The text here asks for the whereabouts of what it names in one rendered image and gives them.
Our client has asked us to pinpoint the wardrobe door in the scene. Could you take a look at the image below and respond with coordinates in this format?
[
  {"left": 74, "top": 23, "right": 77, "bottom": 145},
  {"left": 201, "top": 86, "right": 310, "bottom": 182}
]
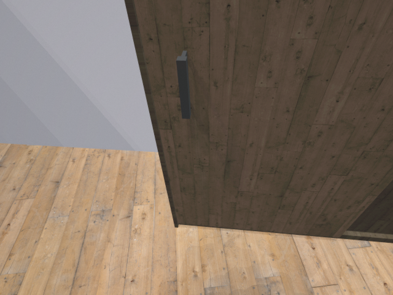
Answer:
[
  {"left": 134, "top": 0, "right": 393, "bottom": 238},
  {"left": 347, "top": 180, "right": 393, "bottom": 234}
]

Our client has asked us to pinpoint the handle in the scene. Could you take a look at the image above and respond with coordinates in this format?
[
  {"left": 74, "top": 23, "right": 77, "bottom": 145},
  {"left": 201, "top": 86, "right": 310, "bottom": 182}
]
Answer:
[{"left": 176, "top": 50, "right": 191, "bottom": 119}]

